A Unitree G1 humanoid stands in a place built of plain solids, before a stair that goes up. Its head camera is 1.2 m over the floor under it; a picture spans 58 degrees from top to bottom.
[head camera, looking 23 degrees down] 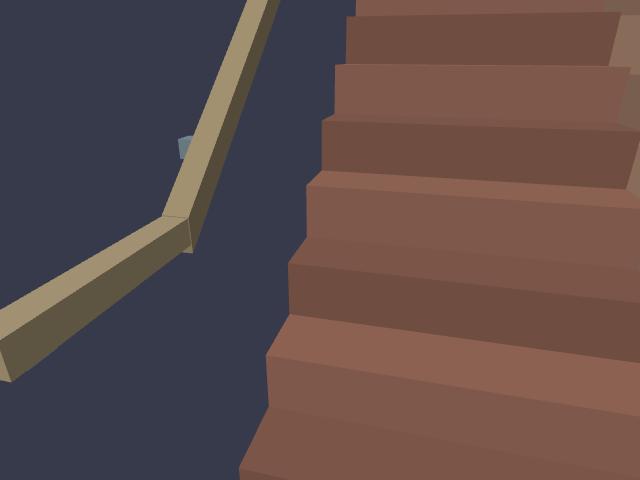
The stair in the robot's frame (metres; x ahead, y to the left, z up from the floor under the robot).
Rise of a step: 0.20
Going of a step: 0.23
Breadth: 1.09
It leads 14 degrees to the right of straight ahead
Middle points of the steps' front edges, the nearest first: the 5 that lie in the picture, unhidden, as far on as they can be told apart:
0.91 -0.37 0.39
1.13 -0.42 0.58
1.36 -0.48 0.78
1.58 -0.53 0.97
1.80 -0.59 1.17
